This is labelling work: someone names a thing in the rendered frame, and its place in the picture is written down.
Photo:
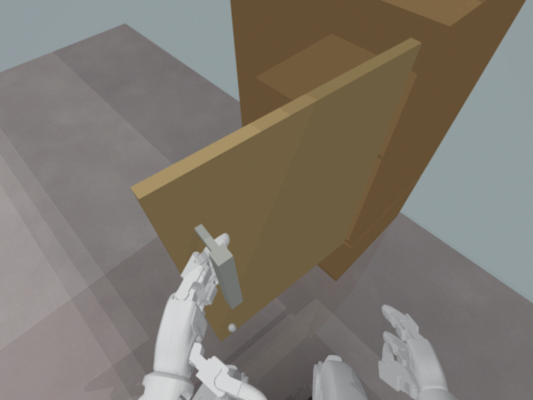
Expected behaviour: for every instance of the right robot shin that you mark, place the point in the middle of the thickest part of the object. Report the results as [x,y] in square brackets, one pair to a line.
[334,357]

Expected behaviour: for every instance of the robot left hand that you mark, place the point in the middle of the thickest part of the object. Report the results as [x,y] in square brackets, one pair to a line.
[176,350]

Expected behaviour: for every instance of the handle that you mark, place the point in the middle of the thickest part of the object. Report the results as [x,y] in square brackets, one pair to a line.
[224,267]

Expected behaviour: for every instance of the robot right hand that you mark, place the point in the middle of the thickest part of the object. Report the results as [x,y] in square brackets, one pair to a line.
[417,367]

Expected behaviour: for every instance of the cupboard door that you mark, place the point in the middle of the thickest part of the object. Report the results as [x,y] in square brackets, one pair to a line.
[285,187]

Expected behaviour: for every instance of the right robot thigh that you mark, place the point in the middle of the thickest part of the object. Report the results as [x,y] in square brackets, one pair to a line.
[334,380]

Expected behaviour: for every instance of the robot left forearm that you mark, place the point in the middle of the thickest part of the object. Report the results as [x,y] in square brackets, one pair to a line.
[166,386]

